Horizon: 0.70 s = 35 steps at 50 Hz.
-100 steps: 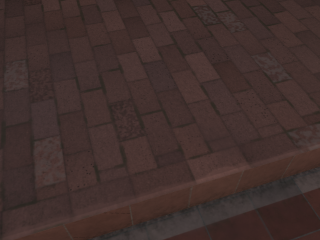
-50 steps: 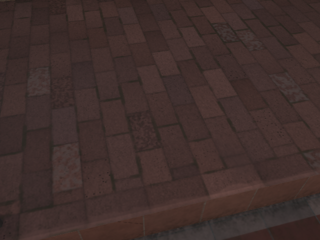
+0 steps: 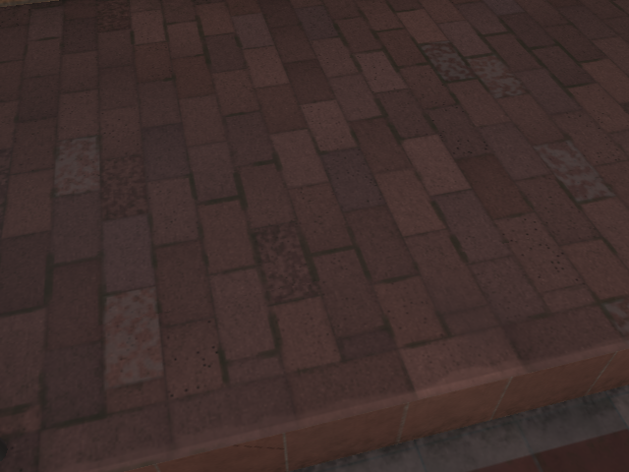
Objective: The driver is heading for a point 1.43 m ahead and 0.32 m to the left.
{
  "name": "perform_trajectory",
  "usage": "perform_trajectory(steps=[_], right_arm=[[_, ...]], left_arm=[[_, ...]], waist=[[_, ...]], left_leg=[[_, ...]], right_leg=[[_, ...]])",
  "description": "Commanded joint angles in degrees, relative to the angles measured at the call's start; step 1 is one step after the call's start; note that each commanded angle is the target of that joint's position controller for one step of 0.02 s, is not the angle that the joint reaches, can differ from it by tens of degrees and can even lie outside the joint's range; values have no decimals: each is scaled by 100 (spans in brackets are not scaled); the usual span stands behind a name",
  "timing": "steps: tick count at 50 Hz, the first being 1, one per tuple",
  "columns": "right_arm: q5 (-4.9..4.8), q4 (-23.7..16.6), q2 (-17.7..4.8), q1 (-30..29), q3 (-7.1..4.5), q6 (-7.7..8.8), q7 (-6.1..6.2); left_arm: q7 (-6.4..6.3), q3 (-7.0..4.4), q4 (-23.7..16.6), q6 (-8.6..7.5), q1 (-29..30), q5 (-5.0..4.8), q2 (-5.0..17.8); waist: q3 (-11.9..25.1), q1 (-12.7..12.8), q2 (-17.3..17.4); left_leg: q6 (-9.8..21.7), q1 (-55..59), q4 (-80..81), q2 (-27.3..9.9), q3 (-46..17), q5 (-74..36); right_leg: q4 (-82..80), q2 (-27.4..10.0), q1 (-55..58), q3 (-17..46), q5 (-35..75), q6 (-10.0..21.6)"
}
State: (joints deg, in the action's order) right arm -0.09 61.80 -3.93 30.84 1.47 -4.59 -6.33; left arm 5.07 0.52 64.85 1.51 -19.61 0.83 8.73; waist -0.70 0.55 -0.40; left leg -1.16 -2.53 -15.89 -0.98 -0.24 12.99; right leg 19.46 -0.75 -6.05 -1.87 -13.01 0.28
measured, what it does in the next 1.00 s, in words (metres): climbs: right foot, then left foot 0.17 m higher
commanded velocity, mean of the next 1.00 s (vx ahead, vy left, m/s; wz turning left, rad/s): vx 0.36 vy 0.00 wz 0.04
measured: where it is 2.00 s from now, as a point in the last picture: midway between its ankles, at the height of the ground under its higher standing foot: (372, 266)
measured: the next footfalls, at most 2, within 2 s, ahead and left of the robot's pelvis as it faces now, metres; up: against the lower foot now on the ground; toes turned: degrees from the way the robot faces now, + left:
right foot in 0.50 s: +0.12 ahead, -0.13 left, +0.00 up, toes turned -3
left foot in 0.80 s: +0.38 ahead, -0.02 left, +0.17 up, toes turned -2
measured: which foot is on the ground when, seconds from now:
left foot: down 0.00-0.50, up 0.52-0.78, down 0.80-1.00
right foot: down 0.00-0.32, up 0.34-0.48, down 0.50-0.84, up 0.86-1.00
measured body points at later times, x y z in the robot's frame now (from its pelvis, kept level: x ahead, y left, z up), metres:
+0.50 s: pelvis +0.10 -0.04 -0.02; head +0.11 -0.05 +0.43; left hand +0.21 +0.21 -0.14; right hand +0.03 -0.27 -0.18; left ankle -0.05 +0.13 -0.74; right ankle +0.09 -0.12 -0.75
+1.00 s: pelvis +0.34 -0.08 +0.14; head +0.35 -0.09 +0.59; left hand +0.44 +0.17 +0.01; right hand +0.27 -0.30 -0.02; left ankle +0.34 -0.01 -0.58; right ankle +0.33 -0.24 -0.33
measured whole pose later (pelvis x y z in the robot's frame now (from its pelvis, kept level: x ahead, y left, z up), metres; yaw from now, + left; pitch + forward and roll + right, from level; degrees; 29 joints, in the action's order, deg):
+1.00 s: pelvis +0.34 -0.08 +0.14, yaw +2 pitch +7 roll +2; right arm 4.0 64.3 -10.9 26.1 1.1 1.2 -5.1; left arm 4.1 -0.7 51.8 -0.4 -10.9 4.7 13.9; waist 7.4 0.1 -0.9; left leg 6.0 -26.5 -38.0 8.4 0.6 18.7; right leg 113.2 1.7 -60.8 11.0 -2.7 15.4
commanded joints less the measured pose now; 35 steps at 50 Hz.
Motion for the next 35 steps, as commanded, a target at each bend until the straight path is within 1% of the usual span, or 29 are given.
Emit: perform_trajectory(steps=[1,2,4,6,8,11,12,13,15,16,17,18,19,20,21,22,23,24,25,26,27,28,29,30,31,32,33,34,35], right_arm=[[4,116,-248,957,-21,-35,6],[5,126,-239,974,-18,-39,8],[29,168,-298,1105,-55,-51,33],[189,126,-592,1144,-191,-12,120],[381,80,-630,1105,-262,92,237],[474,-74,-303,790,-241,349,424],[-70,-578,-786,-288,-280,633,902],[-128,-637,-936,-310,-306,718,1023],[-91,-626,-1005,-1,-309,760,1063],[-64,-467,-1170,405,-391,800,1066],[-44,-294,-1301,909,-456,768,1066],[-67,-172,-1318,1164,-491,742,1054],[-70,-79,-1310,1271,-507,752,1059],[-9,-45,-1473,1181,-549,787,1081],[102,-39,-1407,1010,-545,821,1116],[216,-103,-1514,569,-579,830,1118],[299,-434,-1596,-983,-438,794,661],[722,-1062,-1995,-2351,-487,794,250],[835,-743,-1619,-1734,-516,718,-162],[592,-732,-729,-495,-331,873,-351],[305,-438,-633,-275,-386,1082,-260],[40,-862,-700,-1144,-408,1109,-195],[80,-1388,-909,-1942,-375,1007,-62],[259,-1644,-695,-2283,-259,857,97],[183,-2233,189,-3089,77,983,627],[117,-2486,232,-3258,245,959,728],[76,-2752,158,-3570,342,829,754],[1,-3069,54,-3934,381,656,772],[-39,-3086,-237,-3638,371,511,788]], left_arm=[[1,-49,1,4,-500,7,438],[2,-44,12,10,-520,9,428],[-23,-72,79,37,-701,15,466],[-99,-207,8,4,-742,106,734],[-189,-281,-105,-100,-724,162,719],[-401,-340,-324,-283,-794,114,611],[-632,-408,-669,-289,-367,-192,539],[-698,-410,-759,-287,-386,-153,587],[-704,-326,-948,-298,-155,-114,330],[-703,-281,-1172,-313,265,-63,280],[-672,-282,-1285,-356,335,-14,317],[-625,-271,-1428,-397,537,38,376],[-591,-298,-1611,-475,896,52,528],[-524,-294,-1811,-553,1143,65,511],[-462,-248,-1980,-629,1155,33,480],[-447,-225,-2105,-657,1061,-36,423],[-363,-186,-1818,-640,166,170,494],[-308,-401,-632,-649,-2666,-27,553],[-335,-460,12,-580,-3489,96,732],[-349,-685,45,-372,-4317,165,2050],[-197,-539,212,-323,-4539,605,1846],[-89,-453,314,-343,-3728,709,1576],[-3,-166,314,-343,-3033,653,761],[46,122,426,-388,-2614,612,-6],[-213,-128,-5,-628,-1119,4,366],[-243,59,-32,-762,-432,12,181],[-275,156,-12,-846,-156,41,201],[-352,247,49,-932,-320,-55,162],[-423,247,88,-928,-415,-195,361]], waist=[[-629,-11,130],[-638,-10,132],[-764,-3,156],[-1001,-29,180],[-1203,-52,111],[-963,-38,49],[-792,216,-21],[-798,180,77],[-846,-115,438],[-937,-409,955],[-849,-562,1616],[-895,-728,1690],[-1017,-865,1491],[-1080,-878,1445],[-914,-720,1312],[-790,-492,1196],[200,856,60],[413,2187,-659],[299,1814,-1176],[1176,1392,-2534],[306,1431,-1348],[-588,1033,-1082],[-510,779,-760],[-225,482,-260],[-223,-29,45],[-558,-342,208],[-907,-505,239],[-1196,-439,95],[-1175,-526,-42]], left_leg=[[225,-494,330,141,116,-872],[222,-498,339,142,118,-868],[249,-534,418,127,130,-1],[439,-762,264,62,75,1351],[701,-1150,-1,-119,-110,2122],[1024,-1554,-421,-311,-374,1505],[1054,-1635,-616,-368,-652,2289],[1155,-1856,-641,-476,-920,2590],[1389,-1304,-292,-680,-1410,2568],[1546,-614,204,-984,-1930,2542],[1817,219,369,-1400,-2537,2106],[1995,750,491,-1684,-2849,1555],[2018,1019,510,-1871,-2962,971],[1940,1132,454,-1941,-2848,243],[1864,1181,292,-1904,-2542,-531],[1773,945,137,-1868,-2130,-1407],[1341,-1129,-672,-1589,-1523,-2688],[1366,-2802,-1973,-624,-360,-3369],[1143,-4433,-3645,4,328,-2279],[797,-5113,-7241,1132,-8,1468],[1102,-6160,-10268,1026,-1121,1180],[1454,-8045,-12628,1033,-1108,1465],[1822,-9290,-13832,838,-1103,1534],[2180,-9584,-13900,583,-1254,1030],[1477,-8303,-12652,374,-612,1883],[1296,-7335,-11417,254,-63,1638],[1170,-6281,-10299,223,473,1215],[1050,-5440,-9709,200,986,827],[878,-4588,-8708,183,1420,801]], right_leg=[[-267,37,-50,-64,1366,104],[-276,39,-49,-65,1354,104],[-399,81,-160,-102,156,129],[-337,47,-535,-23,-1604,326],[-193,-249,-890,336,-2541,702],[-3,-681,-744,960,-2236,1205],[198,-354,-695,588,-2030,830],[361,-314,-731,609,-2073,785],[951,-51,-1449,259,-1551,668],[1516,190,-2209,-211,-1101,573],[2066,248,-3041,-475,-1052,504],[2374,118,-3681,-590,-1009,459],[2771,10,-4130,-583,-1301,393],[3080,-188,-4402,-389,-1500,347],[3270,-362,-4427,-49,-1933,311],[3284,-423,-4179,83,-2246,401],[2052,-529,-1247,208,-1530,985],[880,104,1619,-331,1897,736],[501,111,3133,179,3080,752],[203,-1783,3619,3456,5667,2636],[56,-2245,2923,4194,4671,2872],[16,-2651,2438,3861,3751,2868],[-12,-2756,2274,3677,2346,2572],[108,-2451,1876,2826,1845,2064],[-315,-1631,792,1213,-534,877],[-928,-1072,-1052,607,-1299,499],[-1627,-769,-2612,125,-1066,423],[-2562,-808,-3610,304,129,635],[-2882,-663,-3769,1,1771,777]])
Velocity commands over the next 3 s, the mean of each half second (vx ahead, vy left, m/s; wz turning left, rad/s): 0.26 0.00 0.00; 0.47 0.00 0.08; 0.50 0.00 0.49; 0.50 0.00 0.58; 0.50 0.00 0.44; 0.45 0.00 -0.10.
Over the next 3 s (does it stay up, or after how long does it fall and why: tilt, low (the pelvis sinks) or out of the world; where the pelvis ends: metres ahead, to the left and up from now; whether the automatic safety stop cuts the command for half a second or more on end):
stays up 1.22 0.31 0.34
